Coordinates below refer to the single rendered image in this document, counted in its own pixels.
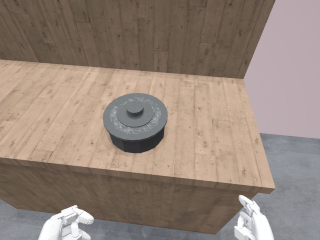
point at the right robot hand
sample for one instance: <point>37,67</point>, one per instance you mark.
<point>258,227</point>

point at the pot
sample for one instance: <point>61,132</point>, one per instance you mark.
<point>138,146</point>

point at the knob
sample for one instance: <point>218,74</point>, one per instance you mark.
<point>135,108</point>

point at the table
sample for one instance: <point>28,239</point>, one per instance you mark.
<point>62,62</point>

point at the left robot hand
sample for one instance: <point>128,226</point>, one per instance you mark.
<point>53,227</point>

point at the lid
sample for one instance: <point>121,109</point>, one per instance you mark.
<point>135,129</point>

